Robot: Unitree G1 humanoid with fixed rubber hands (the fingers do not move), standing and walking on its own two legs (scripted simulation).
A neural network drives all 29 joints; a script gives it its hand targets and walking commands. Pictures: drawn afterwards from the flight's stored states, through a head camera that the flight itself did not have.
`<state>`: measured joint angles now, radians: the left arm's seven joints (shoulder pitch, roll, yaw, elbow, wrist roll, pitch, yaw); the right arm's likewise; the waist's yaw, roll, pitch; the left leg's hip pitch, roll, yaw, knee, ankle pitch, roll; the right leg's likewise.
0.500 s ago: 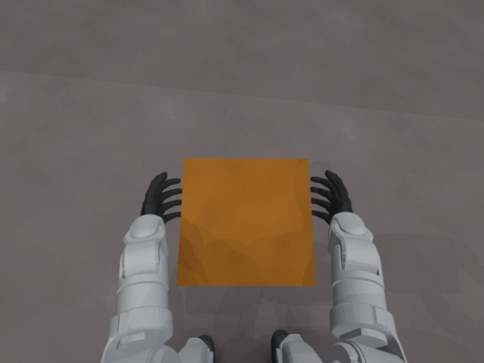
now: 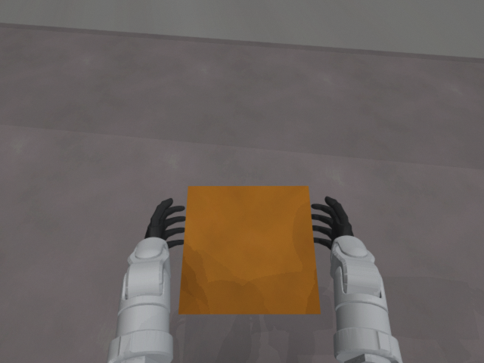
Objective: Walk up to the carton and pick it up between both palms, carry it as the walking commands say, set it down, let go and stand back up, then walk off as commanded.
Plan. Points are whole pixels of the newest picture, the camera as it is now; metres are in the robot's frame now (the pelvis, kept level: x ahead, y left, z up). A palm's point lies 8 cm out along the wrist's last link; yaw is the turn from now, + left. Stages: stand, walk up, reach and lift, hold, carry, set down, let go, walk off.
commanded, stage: reach and lift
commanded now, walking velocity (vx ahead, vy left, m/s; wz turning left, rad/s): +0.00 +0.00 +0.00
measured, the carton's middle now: (248, 252) +0.34 -0.01 -0.08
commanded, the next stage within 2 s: hold in 1.50 s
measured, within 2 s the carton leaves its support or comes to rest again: neither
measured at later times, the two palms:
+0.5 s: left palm (145, 236) +0.31 +0.15 +0.06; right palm (349, 232) +0.31 -0.16 +0.06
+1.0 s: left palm (140, 243) +0.30 +0.16 +0.05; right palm (342, 236) +0.31 -0.15 +0.05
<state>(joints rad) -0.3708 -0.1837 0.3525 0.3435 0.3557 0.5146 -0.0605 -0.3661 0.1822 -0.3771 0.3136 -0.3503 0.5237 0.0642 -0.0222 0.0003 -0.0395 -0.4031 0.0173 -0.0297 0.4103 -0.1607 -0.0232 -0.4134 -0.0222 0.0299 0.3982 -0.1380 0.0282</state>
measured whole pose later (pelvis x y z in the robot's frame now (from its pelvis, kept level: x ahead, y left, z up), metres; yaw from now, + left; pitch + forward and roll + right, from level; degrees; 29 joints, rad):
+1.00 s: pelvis +0.01 +0.00 +0.01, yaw +0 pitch -6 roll +0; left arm -0.29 -0.16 0.25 0.22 0.32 0.73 -0.02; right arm -0.30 0.16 -0.26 0.22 -0.32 0.73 0.03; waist 0.00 0.01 0.05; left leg -0.04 0.02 -0.03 0.30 -0.16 -0.02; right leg -0.05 -0.02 0.02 0.29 -0.14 0.03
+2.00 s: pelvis +0.01 +0.00 +0.01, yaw +0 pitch -7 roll +0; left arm -0.23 -0.14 0.21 0.18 0.29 0.75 -0.02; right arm -0.24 0.15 -0.21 0.18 -0.30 0.75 0.03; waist -0.01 0.01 0.05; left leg -0.03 0.01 -0.03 0.30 -0.16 -0.02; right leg -0.04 -0.03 0.03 0.30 -0.14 0.03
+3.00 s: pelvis -0.06 -0.13 -0.02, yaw -24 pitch +5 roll -3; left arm -0.16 -0.14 0.02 -0.44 0.09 1.28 0.23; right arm -0.11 0.13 -0.06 -0.50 -0.10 1.28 -0.24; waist 0.01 0.06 -0.11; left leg -0.44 0.31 0.15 0.84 -0.48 -0.13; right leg -0.44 0.00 -0.11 0.61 -0.23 -0.01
